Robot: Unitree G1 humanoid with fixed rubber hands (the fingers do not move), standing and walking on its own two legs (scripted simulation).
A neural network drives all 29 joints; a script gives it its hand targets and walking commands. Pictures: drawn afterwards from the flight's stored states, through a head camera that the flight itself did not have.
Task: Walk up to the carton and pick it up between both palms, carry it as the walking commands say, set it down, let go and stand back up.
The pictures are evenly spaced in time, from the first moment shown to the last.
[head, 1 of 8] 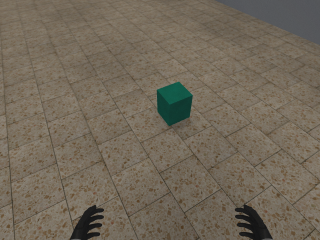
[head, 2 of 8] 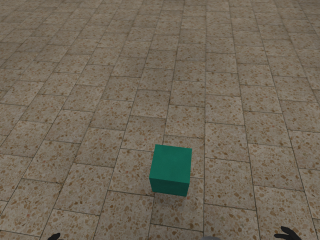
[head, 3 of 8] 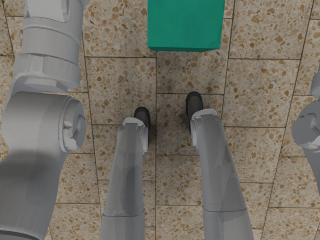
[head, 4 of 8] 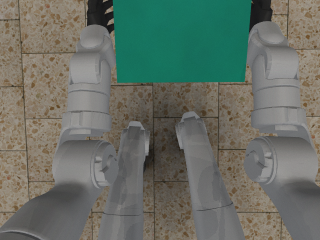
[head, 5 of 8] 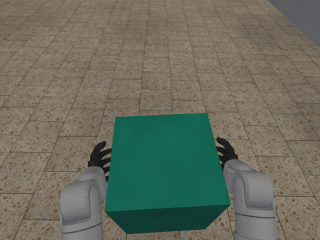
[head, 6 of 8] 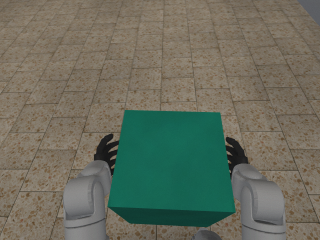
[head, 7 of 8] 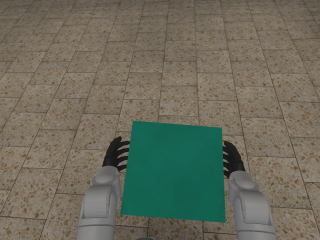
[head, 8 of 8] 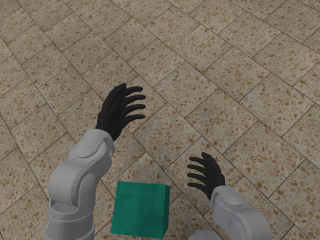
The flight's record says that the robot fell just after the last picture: yes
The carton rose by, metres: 0.68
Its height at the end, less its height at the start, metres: +0.00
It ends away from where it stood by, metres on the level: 7.65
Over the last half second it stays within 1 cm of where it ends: no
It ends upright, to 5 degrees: yes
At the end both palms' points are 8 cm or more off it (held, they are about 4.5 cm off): yes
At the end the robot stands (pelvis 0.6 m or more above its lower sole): yes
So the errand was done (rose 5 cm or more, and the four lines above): no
